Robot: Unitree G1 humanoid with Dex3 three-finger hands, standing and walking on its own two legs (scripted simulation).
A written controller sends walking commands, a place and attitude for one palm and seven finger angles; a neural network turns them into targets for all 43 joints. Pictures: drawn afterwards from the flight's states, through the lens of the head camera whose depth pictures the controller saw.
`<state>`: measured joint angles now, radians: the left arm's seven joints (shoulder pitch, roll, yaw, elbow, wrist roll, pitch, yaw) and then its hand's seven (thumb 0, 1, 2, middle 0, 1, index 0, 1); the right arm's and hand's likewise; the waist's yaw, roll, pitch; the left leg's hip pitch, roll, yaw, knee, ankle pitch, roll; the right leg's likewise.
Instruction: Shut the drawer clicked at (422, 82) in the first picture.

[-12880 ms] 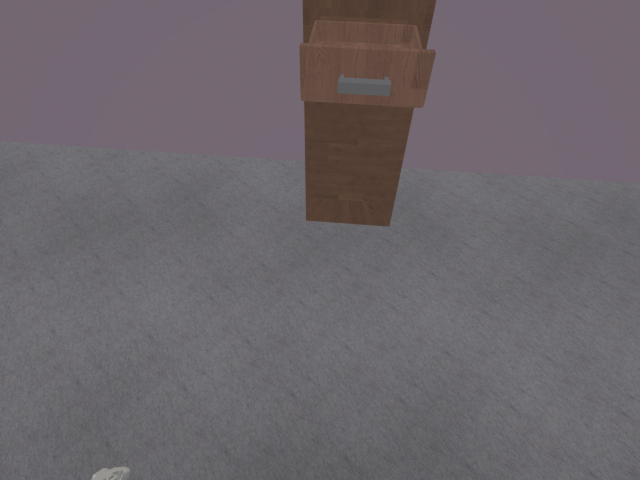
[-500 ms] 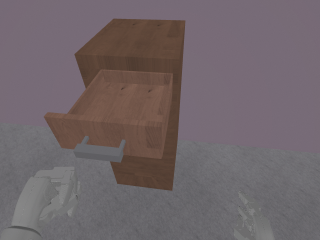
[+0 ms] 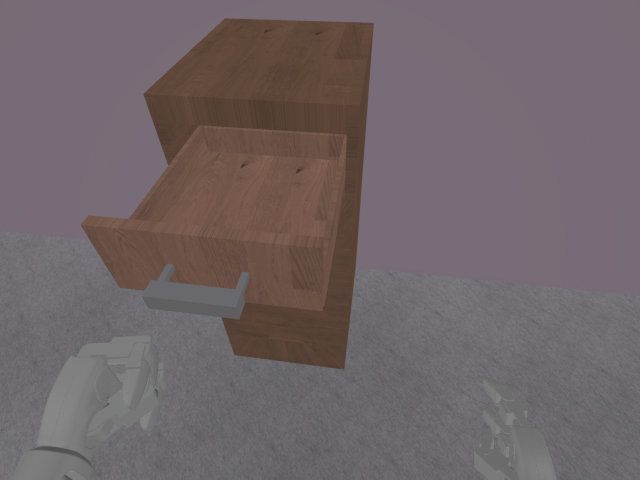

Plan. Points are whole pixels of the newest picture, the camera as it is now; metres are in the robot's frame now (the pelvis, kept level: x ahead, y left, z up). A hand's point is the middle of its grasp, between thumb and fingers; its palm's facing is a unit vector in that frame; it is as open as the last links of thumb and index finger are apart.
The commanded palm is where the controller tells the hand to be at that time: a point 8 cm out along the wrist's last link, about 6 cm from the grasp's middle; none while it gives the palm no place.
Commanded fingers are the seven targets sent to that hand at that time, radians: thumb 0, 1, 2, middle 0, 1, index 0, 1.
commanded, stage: bring the fist close to the handle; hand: left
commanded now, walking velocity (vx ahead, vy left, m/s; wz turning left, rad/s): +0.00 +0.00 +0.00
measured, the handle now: (200, 286) +0.35 +0.21 +0.05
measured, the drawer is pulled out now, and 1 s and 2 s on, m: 0.28 0.28 0.23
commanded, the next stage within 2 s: push the drawer shut in 1.06 s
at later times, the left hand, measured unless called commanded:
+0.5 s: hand (198, 375) +0.22 +0.17 +0.06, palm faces -0.04 -1.00 -0.05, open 3.3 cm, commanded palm +0.20 +0.22 +0.07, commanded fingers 0.00 0.90 0.90 -1.40 -1.60 -1.40 -1.60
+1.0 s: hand (210, 366) +0.24 +0.16 +0.04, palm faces -0.04 -1.00 -0.05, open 3.3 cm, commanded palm +0.21 +0.23 +0.05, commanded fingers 0.00 0.90 0.90 -1.40 -1.60 -1.40 -1.60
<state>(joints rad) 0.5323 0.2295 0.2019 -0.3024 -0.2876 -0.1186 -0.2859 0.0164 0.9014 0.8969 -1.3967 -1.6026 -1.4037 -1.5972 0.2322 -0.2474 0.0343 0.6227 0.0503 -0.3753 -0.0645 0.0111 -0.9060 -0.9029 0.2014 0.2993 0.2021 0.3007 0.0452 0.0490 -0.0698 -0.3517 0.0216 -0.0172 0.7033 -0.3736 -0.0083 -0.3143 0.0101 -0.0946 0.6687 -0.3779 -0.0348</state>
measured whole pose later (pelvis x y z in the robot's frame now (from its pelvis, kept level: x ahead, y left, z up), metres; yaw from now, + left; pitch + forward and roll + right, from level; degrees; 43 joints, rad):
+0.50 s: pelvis +0.00 +0.01 -0.02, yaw -1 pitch +6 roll +0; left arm 0.41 0.19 0.09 -0.16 -0.21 -0.24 -0.19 0.02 0.90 0.90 -1.40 -1.60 -1.40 -1.60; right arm 0.25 -0.24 0.03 0.59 0.02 -0.27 -0.04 0.01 -0.91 -0.90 0.20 0.30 0.20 0.30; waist 0.00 0.04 -0.07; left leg -0.52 0.00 0.00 0.82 -0.42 0.01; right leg -0.49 -0.02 -0.07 0.81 -0.43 -0.02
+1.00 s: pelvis +0.00 +0.00 -0.02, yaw -1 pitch +9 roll +0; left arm 0.32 0.20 0.12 -0.04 -0.23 -0.27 -0.20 0.02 0.90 0.90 -1.40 -1.60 -1.40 -1.60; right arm 0.26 -0.25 0.02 0.55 0.03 -0.18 -0.03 0.01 -0.91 -0.90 0.20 0.30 0.20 0.30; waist -0.02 0.04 -0.10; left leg -0.59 0.01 0.00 0.88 -0.44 0.00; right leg -0.57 0.00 -0.08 0.87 -0.45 -0.03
